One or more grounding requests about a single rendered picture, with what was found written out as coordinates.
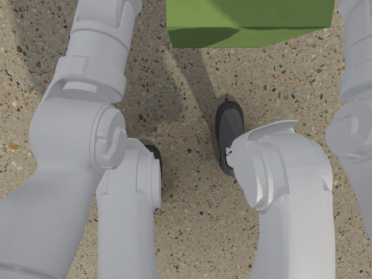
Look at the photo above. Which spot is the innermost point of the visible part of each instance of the robot right upper arm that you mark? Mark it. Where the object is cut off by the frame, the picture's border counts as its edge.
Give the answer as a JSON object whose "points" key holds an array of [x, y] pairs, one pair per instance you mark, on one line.
{"points": [[349, 137]]}

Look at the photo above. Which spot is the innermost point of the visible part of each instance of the carton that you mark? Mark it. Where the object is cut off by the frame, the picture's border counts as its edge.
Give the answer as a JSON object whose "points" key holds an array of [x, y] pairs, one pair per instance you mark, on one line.
{"points": [[243, 23]]}

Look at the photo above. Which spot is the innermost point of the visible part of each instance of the left robot thigh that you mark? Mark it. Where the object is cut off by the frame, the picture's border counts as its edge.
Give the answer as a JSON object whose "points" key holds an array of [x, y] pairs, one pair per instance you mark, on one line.
{"points": [[125, 219]]}

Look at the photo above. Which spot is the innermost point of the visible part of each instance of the robot right forearm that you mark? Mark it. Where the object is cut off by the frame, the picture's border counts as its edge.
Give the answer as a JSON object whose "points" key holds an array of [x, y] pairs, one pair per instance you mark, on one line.
{"points": [[356, 81]]}

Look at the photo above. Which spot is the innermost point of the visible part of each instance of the left robot foot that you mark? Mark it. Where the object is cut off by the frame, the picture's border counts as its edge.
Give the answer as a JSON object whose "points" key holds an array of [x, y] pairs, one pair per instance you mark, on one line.
{"points": [[157, 155]]}

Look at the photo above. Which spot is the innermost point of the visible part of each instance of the robot left forearm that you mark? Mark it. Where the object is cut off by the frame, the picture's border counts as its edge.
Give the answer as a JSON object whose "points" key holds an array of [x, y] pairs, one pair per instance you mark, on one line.
{"points": [[100, 39]]}

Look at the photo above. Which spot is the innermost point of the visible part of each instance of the robot left upper arm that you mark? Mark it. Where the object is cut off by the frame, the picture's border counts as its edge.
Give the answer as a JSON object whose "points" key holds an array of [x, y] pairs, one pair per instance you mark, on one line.
{"points": [[42, 221]]}

